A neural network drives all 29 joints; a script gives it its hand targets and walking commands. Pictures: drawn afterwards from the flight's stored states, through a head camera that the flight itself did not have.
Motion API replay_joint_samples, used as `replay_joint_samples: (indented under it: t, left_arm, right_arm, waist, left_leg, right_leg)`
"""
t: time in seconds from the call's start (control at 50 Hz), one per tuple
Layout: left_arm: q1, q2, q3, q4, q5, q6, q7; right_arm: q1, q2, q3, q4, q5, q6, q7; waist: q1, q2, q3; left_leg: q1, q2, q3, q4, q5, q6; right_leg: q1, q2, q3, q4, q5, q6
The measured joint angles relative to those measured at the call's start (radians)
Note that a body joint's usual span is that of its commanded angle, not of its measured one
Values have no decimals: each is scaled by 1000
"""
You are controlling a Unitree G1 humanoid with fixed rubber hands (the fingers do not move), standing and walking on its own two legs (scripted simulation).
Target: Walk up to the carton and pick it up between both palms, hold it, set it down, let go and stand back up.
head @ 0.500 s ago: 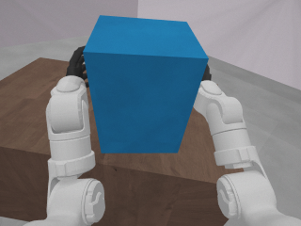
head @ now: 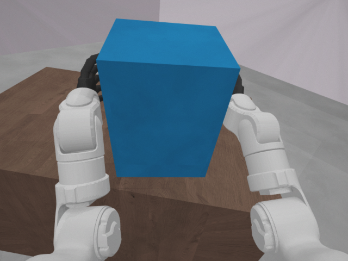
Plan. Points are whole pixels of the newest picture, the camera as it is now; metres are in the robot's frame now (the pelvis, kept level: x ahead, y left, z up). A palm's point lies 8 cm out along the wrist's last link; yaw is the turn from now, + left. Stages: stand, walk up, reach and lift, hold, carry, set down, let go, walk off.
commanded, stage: hold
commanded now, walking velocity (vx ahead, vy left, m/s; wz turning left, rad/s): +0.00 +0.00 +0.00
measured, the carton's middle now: (164, 104) +0.36 +0.01 +0.25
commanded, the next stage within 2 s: none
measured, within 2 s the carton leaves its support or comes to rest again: neither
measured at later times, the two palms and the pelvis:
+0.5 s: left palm (89, 94) +0.35 +0.15 +0.28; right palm (233, 99) +0.36 -0.13 +0.27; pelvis -0.01 +0.00 +0.00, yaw +0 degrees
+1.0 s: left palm (89, 92) +0.35 +0.15 +0.28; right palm (233, 98) +0.36 -0.13 +0.27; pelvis +0.00 +0.00 +0.00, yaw +1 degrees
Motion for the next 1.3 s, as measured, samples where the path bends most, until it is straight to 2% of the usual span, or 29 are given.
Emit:
replay_joint_samples:
  t: [0.1, 0.44, 0.7, 0.8, 0.9, 1.02, 1.3]
  left_arm:
    - [18, -2, -5, -28, 2, 9, 0]
    - [-27, -3, 6, 42, -2, -11, 11]
    - [-13, 1, 5, 26, -5, -17, 5]
    - [-36, 3, 9, 71, -9, -28, 11]
    - [-18, 5, 4, 38, -13, -18, 7]
    - [-25, 16, -1, 49, -18, -19, 3]
    - [-12, 9, -18, 25, -6, -11, 11]
  right_arm:
    - [7, 0, 8, -11, 9, 1, -3]
    - [-26, -3, -20, 38, -8, -3, 13]
    - [-10, 10, -22, 19, -24, -11, 13]
    - [-22, 12, -39, 49, -38, -15, 22]
    - [-9, 6, -15, 23, -21, -9, 11]
    - [-17, 18, -38, 22, -25, -3, 3]
    - [-22, -2, -25, 27, 1, -7, 8]
  waist:
    - [-4, 2, 3]
    - [2, 6, -3]
    - [3, 7, -2]
    - [8, 4, -4]
    - [5, 1, -4]
    - [-18, -7, -12]
    - [-20, -16, 2]
  left_leg:
    - [4, -1, 0, 2, -1, 1]
    - [-16, -1, 1, 14, 2, 1]
    - [-17, -3, -2, 9, 8, 1]
    - [-27, -2, -2, 16, 4, 1]
    - [-18, 0, -1, 9, 5, 0]
    - [-24, -3, -9, 22, -4, 2]
    - [-12, -5, 6, 24, -8, 7]
  right_leg:
    - [5, -1, 0, 0, 0, 1]
    - [-18, -2, -1, 19, -2, 1]
    - [-19, -3, -4, 19, 0, 0]
    - [-30, -3, -5, 30, -6, -1]
    - [-16, 0, -3, 11, 1, -1]
    - [-17, -2, -10, 18, -7, 2]
    - [-9, -5, 4, 22, -9, 7]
